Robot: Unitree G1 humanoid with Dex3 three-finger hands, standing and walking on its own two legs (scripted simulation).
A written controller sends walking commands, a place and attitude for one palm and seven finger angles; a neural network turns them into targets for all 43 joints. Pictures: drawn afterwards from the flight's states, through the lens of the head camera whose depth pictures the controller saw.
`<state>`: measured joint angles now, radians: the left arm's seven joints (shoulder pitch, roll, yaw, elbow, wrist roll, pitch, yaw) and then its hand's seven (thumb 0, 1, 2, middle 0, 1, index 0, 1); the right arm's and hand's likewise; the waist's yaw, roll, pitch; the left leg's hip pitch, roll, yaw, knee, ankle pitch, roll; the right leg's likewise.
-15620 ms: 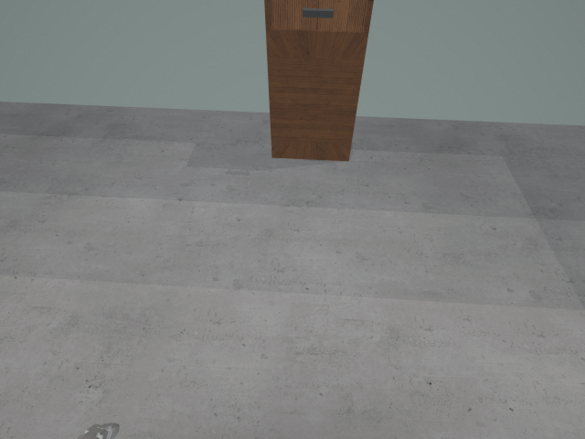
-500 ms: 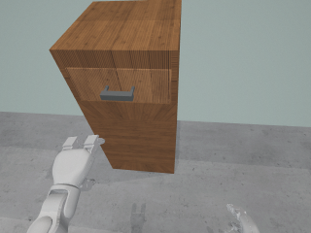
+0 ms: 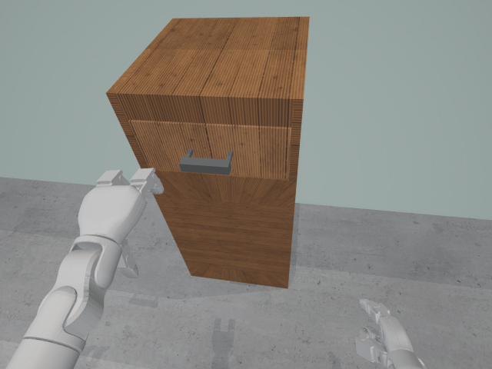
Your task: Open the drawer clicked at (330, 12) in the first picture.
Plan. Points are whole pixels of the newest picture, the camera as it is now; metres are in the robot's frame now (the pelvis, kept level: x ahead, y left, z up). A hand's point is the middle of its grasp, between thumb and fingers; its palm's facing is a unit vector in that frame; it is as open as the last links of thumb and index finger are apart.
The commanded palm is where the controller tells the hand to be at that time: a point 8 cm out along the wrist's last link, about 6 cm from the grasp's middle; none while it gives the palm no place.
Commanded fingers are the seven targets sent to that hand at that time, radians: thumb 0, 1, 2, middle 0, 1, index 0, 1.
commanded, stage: raise the hand with hooked fingers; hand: left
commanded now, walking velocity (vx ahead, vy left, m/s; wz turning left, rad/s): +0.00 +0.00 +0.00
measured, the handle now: (207, 159) +0.56 +0.19 -0.01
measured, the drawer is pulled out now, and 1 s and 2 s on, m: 0.00 0.00 0.00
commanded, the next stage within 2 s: move the hooked fingers above the handle in 0.52 s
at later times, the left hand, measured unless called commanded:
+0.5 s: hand (133, 213) +0.31 +0.23 +0.10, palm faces +0.06 -0.08 -0.99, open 13.8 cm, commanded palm +0.28 +0.24 +0.16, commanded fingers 0.00 -0.50 0.30 -0.30 -1.20 -0.30 -1.20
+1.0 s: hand (155, 198) +0.34 +0.21 +0.10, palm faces +0.05 -0.06 -1.00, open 13.8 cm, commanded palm +0.33 +0.22 +0.15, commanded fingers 0.00 -0.50 0.30 -0.30 -1.20 -0.30 -1.20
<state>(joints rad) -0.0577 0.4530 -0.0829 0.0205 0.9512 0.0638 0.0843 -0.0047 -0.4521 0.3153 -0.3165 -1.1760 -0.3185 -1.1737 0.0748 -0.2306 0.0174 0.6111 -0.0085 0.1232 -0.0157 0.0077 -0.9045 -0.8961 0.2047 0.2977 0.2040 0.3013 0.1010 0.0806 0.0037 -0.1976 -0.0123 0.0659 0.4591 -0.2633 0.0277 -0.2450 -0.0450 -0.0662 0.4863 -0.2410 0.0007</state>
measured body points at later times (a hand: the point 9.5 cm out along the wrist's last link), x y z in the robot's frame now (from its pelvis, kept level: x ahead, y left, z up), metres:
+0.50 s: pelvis +0.00 +0.00 +0.00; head +0.03 -0.04 +0.45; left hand +0.30 +0.23 +0.16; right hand +0.18 -0.24 -0.12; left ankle -0.01 +0.10 -0.74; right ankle +0.01 -0.12 -0.74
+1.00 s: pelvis -0.01 -0.01 +0.00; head +0.01 -0.04 +0.45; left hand +0.33 +0.21 +0.15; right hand +0.17 -0.23 -0.12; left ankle -0.01 +0.10 -0.74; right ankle +0.01 -0.12 -0.74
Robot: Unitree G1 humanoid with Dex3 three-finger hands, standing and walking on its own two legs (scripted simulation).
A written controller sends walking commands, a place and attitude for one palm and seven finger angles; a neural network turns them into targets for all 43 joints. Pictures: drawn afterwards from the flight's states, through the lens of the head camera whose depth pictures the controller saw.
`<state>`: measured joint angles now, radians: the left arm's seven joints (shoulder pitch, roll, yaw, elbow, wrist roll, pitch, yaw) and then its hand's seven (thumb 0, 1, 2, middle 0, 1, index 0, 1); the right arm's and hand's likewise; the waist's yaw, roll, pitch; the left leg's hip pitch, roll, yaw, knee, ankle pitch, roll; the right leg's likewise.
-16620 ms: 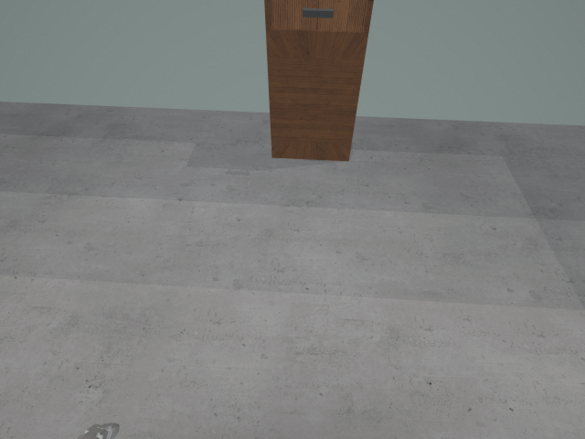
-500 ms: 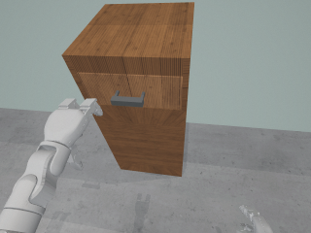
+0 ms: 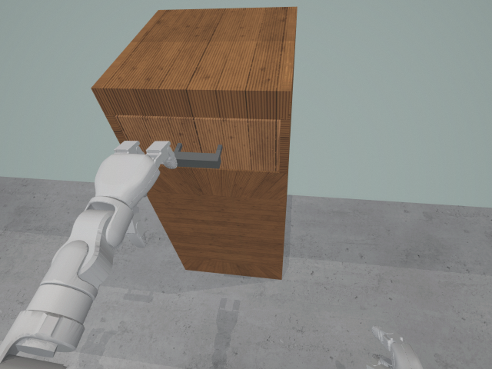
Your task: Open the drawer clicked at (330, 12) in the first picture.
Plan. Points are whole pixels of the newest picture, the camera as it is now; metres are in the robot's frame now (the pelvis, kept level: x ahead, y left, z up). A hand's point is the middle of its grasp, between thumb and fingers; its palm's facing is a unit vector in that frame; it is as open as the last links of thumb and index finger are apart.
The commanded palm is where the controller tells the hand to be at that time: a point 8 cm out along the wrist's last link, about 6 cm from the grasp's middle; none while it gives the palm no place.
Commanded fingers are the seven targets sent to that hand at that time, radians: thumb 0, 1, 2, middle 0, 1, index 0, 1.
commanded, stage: move the hooked fingers above the handle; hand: left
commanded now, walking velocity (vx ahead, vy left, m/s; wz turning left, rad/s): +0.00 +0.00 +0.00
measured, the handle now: (197, 153) +0.57 +0.20 -0.01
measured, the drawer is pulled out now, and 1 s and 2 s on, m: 0.00 0.00 0.00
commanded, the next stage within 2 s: lower the fingers behind the handle in 1.90 s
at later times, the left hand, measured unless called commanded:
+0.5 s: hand (166, 171) +0.43 +0.21 +0.07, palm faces -0.04 -0.03 -1.00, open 13.8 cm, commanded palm +0.42 +0.21 +0.13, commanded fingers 0.00 -0.50 0.30 -0.30 -1.20 -0.30 -1.20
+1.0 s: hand (187, 157) +0.49 +0.19 +0.05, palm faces -0.04 -0.01 -1.00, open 13.8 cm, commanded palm +0.48 +0.19 +0.11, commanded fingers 0.00 -0.50 0.30 -0.30 -1.20 -0.30 -1.20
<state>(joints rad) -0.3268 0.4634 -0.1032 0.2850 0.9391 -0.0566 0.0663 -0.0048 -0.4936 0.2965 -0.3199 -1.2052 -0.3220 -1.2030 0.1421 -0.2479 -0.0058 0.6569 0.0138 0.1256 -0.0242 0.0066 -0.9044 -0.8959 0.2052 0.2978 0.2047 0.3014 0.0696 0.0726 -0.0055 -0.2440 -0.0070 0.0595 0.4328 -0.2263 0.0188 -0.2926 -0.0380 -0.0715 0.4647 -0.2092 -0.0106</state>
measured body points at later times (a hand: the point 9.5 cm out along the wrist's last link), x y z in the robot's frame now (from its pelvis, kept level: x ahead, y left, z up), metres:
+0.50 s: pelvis +0.01 +0.00 -0.01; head +0.06 -0.03 +0.44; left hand +0.43 +0.21 +0.12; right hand +0.11 -0.27 -0.14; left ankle +0.00 +0.11 -0.74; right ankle +0.02 -0.11 -0.74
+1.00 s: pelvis +0.02 +0.00 -0.01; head +0.09 -0.03 +0.43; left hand +0.48 +0.19 +0.11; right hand +0.08 -0.27 -0.15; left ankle +0.00 +0.11 -0.74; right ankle +0.02 -0.11 -0.74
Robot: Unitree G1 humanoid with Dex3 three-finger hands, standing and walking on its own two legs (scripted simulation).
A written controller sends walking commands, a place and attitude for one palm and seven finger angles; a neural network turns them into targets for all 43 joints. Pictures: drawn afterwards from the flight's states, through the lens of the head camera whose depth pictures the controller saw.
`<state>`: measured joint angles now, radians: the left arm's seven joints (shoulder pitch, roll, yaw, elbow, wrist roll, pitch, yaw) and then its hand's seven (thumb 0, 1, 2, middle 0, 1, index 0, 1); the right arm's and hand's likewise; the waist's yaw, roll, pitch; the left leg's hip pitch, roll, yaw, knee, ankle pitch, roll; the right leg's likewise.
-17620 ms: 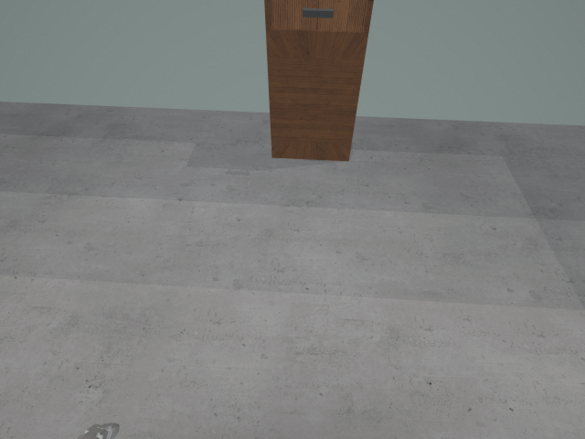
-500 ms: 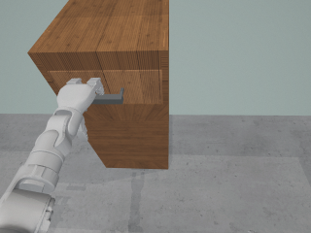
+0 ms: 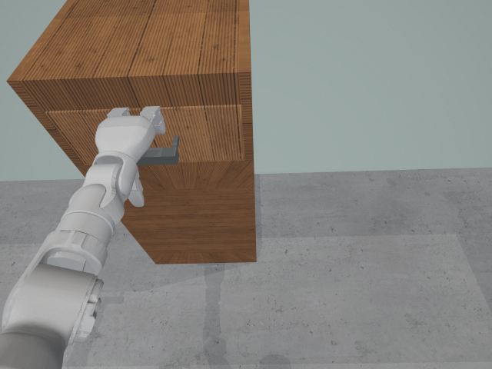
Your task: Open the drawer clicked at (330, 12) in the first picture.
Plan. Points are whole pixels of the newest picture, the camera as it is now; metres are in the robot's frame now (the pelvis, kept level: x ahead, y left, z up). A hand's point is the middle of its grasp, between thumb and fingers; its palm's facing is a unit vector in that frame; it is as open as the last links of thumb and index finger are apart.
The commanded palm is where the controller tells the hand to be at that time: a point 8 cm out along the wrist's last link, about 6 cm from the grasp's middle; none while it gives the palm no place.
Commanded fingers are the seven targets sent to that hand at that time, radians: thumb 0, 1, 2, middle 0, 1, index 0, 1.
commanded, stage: move the hooked fingers above the handle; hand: left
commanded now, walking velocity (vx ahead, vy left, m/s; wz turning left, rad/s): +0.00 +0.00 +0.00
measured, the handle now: (150, 148) +0.54 +0.21 +0.00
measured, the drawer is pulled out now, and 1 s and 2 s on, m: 0.00 0.00 0.00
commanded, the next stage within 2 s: lower the fingers behind the handle in 0.90 s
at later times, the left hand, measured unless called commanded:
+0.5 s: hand (139, 151) +0.48 +0.20 +0.06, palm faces -0.04 -0.03 -1.00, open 13.8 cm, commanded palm +0.46 +0.21 +0.12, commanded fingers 0.00 -0.50 0.30 -0.30 -1.20 -0.30 -1.20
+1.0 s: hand (134, 149) +0.49 +0.21 +0.06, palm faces -0.03 -0.02 -1.00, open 13.8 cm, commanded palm +0.47 +0.22 +0.12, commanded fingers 0.00 -0.50 0.30 -0.30 -1.20 -0.30 -1.20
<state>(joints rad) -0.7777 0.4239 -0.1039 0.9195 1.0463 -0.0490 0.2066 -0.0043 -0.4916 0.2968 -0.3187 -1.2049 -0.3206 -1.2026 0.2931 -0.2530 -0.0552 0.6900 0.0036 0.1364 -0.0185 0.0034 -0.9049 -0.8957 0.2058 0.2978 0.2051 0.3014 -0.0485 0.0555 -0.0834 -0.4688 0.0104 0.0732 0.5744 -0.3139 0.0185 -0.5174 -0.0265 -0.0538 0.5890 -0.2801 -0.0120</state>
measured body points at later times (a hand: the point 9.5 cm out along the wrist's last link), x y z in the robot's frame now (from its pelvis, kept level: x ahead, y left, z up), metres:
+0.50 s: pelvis +0.00 +0.00 +0.00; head +0.08 -0.02 +0.44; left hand +0.48 +0.20 +0.11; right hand +0.01 -0.27 -0.14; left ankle -0.03 +0.11 -0.73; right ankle +0.00 -0.11 -0.73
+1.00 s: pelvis +0.00 +0.01 -0.01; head +0.08 -0.01 +0.44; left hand +0.48 +0.21 +0.11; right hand +0.04 -0.26 -0.14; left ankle -0.03 +0.11 -0.73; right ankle +0.00 -0.11 -0.73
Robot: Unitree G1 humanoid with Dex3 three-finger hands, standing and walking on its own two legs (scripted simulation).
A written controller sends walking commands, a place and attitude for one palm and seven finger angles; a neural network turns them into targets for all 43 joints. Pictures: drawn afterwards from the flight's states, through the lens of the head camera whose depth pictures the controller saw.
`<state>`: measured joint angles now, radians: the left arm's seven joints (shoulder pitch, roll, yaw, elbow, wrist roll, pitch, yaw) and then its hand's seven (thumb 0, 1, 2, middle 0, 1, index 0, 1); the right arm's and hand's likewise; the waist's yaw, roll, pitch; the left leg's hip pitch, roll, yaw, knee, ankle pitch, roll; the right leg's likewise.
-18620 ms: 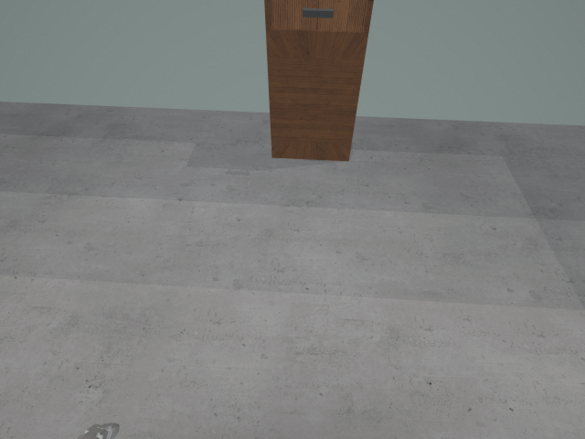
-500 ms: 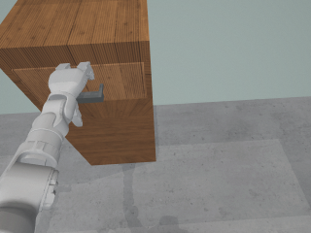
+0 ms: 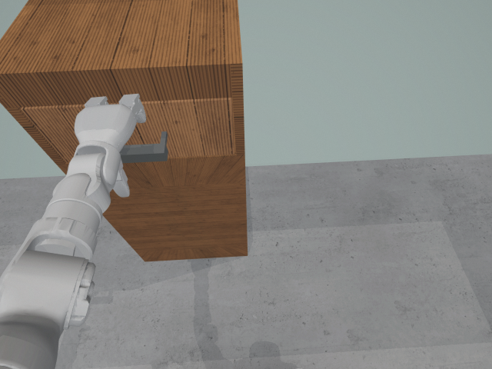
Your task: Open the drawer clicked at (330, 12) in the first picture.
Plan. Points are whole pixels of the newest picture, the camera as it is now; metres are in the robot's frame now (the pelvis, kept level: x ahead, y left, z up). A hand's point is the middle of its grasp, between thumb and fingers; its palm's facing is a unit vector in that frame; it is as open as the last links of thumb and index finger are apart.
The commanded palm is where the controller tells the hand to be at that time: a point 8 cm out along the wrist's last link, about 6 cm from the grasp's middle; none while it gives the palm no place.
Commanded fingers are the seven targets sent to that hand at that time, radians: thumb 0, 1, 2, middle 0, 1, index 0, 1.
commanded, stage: lower the fingers behind the handle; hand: left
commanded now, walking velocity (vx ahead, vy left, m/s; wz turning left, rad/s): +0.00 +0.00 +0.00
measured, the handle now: (137, 145) +0.53 +0.21 +0.01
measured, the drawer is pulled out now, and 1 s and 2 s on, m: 0.00 0.00 0.00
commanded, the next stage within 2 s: close the thumb around the handle in 1.60 s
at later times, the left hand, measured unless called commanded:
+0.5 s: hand (130, 156) +0.48 +0.20 +0.03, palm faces -0.07 -0.02 -1.00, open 13.8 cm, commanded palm +0.46 +0.21 +0.09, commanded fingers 0.00 -0.50 0.30 -0.30 -1.20 -0.30 -1.20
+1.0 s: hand (134, 169) +0.48 +0.21 +0.00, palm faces -0.10 -0.03 -0.99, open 13.8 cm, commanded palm +0.47 +0.22 +0.05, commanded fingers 0.00 -0.50 0.30 -0.30 -1.20 -0.30 -1.20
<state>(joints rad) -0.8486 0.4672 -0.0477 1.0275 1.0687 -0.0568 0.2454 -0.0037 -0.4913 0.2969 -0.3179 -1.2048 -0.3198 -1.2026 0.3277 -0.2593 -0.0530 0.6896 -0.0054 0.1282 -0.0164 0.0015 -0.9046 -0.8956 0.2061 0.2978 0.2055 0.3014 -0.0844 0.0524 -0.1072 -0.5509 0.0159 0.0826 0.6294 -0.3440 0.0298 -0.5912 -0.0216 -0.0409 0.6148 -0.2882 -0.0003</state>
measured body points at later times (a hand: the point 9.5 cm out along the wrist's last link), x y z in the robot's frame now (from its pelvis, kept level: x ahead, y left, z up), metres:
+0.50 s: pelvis +0.00 +0.00 -0.01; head +0.09 -0.02 +0.44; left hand +0.48 +0.20 +0.09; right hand +0.01 -0.28 -0.14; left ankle -0.03 +0.10 -0.72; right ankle +0.00 -0.12 -0.72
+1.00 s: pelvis -0.01 +0.00 -0.02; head +0.10 -0.01 +0.42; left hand +0.48 +0.21 +0.05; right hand +0.00 -0.28 -0.15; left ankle -0.03 +0.10 -0.72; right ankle +0.00 -0.12 -0.72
